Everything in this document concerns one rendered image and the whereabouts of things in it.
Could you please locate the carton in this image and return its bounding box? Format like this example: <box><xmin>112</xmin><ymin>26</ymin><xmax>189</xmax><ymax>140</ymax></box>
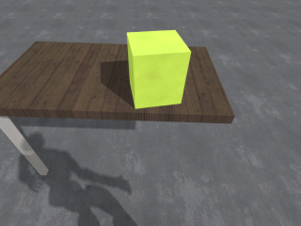
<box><xmin>127</xmin><ymin>30</ymin><xmax>191</xmax><ymax>109</ymax></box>

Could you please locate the table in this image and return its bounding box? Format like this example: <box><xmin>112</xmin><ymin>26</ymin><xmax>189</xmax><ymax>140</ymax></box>
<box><xmin>0</xmin><ymin>41</ymin><xmax>235</xmax><ymax>175</ymax></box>

